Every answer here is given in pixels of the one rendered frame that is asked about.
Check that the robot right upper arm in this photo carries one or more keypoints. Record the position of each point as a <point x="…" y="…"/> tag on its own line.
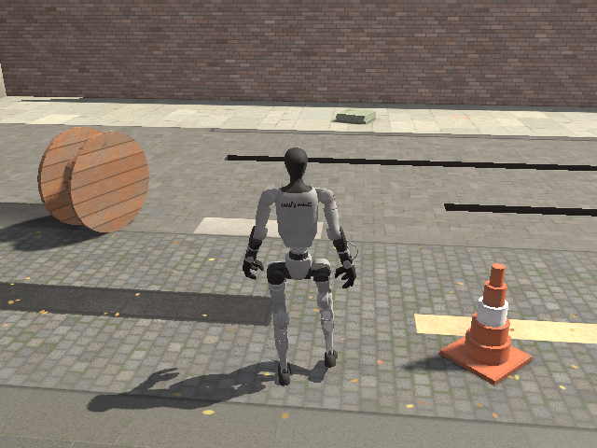
<point x="326" y="197"/>

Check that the robot right hand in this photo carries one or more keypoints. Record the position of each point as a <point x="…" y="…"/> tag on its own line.
<point x="350" y="273"/>

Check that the left robot shin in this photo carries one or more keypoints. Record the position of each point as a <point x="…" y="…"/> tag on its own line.
<point x="281" y="343"/>

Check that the robot right forearm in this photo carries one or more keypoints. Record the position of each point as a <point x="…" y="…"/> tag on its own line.
<point x="343" y="251"/>

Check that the robot left forearm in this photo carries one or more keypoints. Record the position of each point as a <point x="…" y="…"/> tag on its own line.
<point x="253" y="247"/>

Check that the robot left hand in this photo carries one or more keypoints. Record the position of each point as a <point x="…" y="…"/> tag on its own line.
<point x="254" y="266"/>

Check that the robot left upper arm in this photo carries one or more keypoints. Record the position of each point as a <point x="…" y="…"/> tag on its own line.
<point x="263" y="212"/>

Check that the left robot thigh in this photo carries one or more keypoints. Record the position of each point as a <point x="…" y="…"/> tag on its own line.
<point x="277" y="286"/>

